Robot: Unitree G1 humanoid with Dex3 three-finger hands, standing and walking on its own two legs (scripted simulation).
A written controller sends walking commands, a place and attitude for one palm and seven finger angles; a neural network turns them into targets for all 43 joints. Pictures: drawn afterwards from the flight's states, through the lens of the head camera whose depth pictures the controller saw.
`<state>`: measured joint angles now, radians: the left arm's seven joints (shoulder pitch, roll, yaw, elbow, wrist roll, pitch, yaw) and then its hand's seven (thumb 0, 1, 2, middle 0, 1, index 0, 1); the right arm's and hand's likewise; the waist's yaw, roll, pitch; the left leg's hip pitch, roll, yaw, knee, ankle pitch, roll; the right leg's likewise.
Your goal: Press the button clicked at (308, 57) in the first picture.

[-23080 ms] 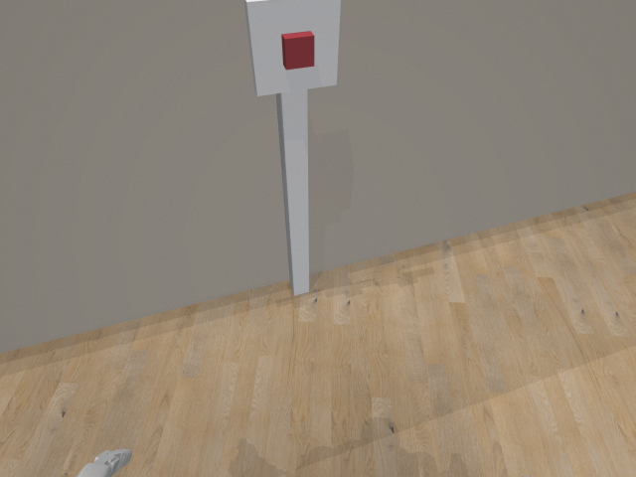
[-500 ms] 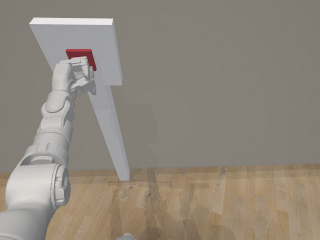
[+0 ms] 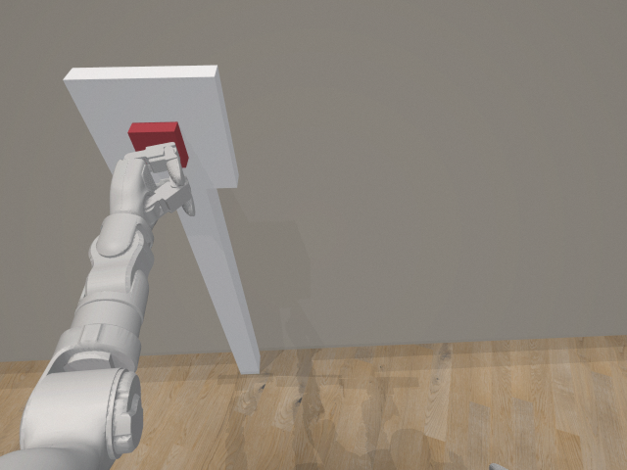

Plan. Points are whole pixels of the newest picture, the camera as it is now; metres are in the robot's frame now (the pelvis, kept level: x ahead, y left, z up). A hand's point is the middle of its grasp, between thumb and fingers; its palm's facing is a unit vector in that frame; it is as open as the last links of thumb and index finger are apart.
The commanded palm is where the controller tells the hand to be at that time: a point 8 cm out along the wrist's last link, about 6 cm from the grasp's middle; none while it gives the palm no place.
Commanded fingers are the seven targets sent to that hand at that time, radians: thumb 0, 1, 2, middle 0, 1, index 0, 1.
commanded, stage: pull the fist back off the button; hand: left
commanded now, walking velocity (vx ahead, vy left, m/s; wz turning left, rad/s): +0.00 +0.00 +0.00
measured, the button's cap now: (160, 143) +0.49 +0.21 +0.17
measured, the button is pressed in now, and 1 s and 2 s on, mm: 1 0 0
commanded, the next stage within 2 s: draw the hand back to the body in 0.56 s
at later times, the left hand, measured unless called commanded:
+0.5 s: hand (165, 234) +0.36 +0.18 +0.14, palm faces +0.06 -1.00 -0.01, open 3.1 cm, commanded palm +0.34 +0.23 +0.15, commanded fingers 0.00 0.90 0.90 -1.30 -1.50 -1.30 -1.50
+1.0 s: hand (139, 251) +0.32 +0.20 +0.15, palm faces +0.09 -1.00 -0.03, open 3.1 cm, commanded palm +0.29 +0.25 +0.16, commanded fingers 0.00 0.90 0.90 -1.30 -1.50 -1.30 -1.50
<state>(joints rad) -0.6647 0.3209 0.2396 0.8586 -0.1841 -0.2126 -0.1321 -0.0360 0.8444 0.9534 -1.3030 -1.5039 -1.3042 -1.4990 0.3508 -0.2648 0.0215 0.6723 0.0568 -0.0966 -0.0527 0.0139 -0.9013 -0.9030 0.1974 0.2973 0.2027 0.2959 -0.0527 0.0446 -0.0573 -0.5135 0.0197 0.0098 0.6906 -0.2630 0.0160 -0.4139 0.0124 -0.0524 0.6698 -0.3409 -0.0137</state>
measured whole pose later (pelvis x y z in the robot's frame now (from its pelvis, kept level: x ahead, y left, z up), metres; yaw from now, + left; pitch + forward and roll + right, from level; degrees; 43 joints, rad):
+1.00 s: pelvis +0.03 -0.01 +0.01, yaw +0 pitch -1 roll +0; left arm 0.01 0.28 0.27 0.00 -0.28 0.09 -0.19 0.02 0.90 0.90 -1.30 -1.50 -1.30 -1.50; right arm 0.24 -0.26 0.03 0.59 0.07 -0.04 -0.08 0.02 -0.90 -0.90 0.20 0.30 0.20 0.30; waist 0.01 0.05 -0.06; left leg -0.28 0.02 0.01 0.56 -0.27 0.00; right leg -0.19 0.01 -0.05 0.54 -0.34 -0.02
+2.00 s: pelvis +0.05 +0.01 +0.02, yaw +0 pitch -4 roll -1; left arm 0.54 0.32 0.29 -0.50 -0.06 -0.09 0.10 0.02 0.89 0.90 -1.31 -1.50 -1.30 -1.50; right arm 0.17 -0.22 0.02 0.60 0.00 -0.05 -0.07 0.02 -0.90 -0.90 0.20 0.30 0.20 0.30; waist 0.08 0.06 0.01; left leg -0.13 -0.01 0.03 0.43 -0.23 0.03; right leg -0.01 -0.01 -0.04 0.36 -0.28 0.01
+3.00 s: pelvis -0.06 +0.03 +0.01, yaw +2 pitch -1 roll -3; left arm 0.63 0.38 0.36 -0.63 -0.03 -0.22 0.15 0.02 0.88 0.90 -1.31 -1.50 -1.30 -1.50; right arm 0.22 -0.21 0.00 0.54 0.00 -0.02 -0.07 0.01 -0.90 -0.90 0.20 0.30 0.20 0.30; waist 0.01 0.02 0.03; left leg -0.48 -0.02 0.00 0.64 -0.28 0.03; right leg -0.33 0.00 -0.04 0.53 -0.18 0.01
